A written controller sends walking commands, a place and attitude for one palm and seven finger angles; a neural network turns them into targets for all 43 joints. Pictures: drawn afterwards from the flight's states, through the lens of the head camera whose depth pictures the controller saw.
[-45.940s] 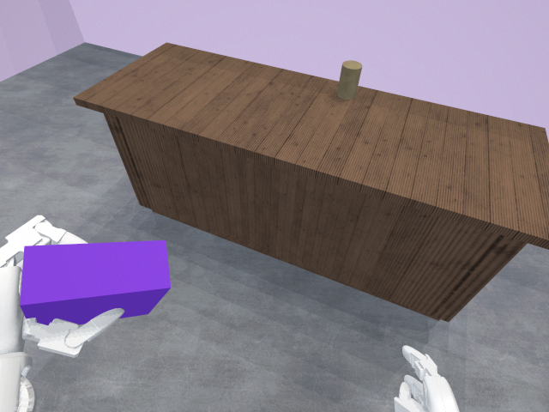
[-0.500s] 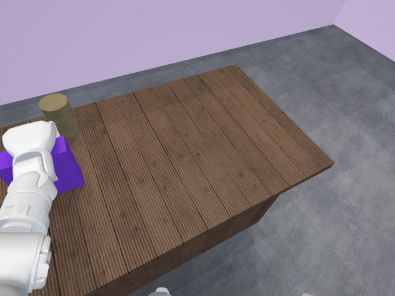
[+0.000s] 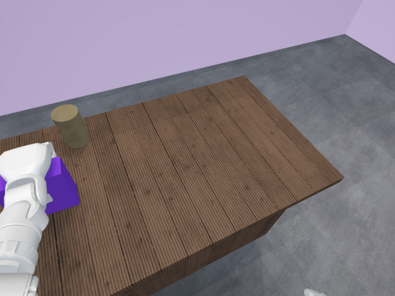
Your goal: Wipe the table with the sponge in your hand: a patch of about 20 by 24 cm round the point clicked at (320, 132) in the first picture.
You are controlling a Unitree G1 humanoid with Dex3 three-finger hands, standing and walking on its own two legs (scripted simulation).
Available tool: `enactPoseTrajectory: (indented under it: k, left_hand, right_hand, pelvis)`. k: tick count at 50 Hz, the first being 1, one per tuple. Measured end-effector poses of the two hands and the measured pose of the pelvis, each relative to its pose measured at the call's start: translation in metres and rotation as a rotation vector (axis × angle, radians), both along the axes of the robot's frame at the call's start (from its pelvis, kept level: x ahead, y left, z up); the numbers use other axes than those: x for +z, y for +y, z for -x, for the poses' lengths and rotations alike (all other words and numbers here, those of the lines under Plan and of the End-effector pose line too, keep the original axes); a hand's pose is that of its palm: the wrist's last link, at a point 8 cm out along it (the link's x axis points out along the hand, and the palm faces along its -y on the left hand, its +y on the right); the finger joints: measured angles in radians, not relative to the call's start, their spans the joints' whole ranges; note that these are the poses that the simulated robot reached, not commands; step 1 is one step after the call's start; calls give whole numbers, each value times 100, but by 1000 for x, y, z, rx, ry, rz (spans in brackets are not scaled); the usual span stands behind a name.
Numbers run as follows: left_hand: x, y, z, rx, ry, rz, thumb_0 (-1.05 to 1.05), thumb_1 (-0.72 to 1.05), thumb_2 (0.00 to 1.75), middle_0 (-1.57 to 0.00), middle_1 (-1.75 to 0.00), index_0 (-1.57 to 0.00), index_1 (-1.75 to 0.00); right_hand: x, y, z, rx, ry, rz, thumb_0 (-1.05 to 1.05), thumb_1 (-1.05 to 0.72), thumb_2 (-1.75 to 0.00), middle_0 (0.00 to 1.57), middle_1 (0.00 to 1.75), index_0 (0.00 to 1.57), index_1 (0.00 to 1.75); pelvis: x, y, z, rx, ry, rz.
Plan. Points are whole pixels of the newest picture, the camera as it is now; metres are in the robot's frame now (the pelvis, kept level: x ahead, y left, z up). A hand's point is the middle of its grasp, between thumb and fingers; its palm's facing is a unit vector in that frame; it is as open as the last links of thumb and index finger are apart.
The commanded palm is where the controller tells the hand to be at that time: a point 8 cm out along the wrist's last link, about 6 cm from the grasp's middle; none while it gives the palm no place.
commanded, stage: wipe back along the first lane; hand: left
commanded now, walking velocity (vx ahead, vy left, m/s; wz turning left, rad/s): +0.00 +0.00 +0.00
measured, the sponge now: (43, 195) +0.33 +0.37 -0.05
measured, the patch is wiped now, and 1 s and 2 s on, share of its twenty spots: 1.00 1.00 1.00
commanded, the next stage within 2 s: lift the sponge slowly off the table in 1.40 s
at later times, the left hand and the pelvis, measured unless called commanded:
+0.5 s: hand (37, 199) +0.30 +0.34 +0.01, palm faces -0.05 -0.03 -1.00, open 9.8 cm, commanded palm +0.26 +0.32 +0.04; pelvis -0.01 +0.01 +0.00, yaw +1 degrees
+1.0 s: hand (43, 218) +0.26 +0.31 +0.01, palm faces -0.04 -0.03 -1.00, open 9.7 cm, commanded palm +0.21 +0.29 +0.04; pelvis +0.00 +0.00 +0.01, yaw +1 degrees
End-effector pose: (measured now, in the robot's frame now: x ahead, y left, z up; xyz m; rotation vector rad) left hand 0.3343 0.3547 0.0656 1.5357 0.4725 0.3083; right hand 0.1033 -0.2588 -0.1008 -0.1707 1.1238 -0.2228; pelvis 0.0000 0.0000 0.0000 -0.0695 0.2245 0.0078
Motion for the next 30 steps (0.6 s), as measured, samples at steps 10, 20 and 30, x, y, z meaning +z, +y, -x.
enactPoseTrajectory:
  k: [10, 20, 30]
  left_hand:
    - [0, -6, 22, -9, -34, 1, -1, -46, 103, -72, -144, -73, -149]
    - [0, -15, 43, -2, -49, 0, -1, -45, 103, -71, -146, -72, -150]
    - [0, -25, 61, -3, -55, 6, -1, -45, 103, -71, -146, -72, -150]
  right_hand:
    - [5, 14, -19, 31, -76, -23, 1, -90, -90, 20, 30, 20, 30]
    - [10, 32, -37, 79, -135, -46, 1, -90, -90, 20, 30, 20, 30]
    - [14, 41, -51, 107, -180, -66, 1, -90, -90, 20, 30, 20, 30]
  pelvis:
    - [1, 7, 2, 1, -25, -1]
    - [2, 11, 7, 14, -53, -4]
    - [3, 12, 7, 16, -76, -8]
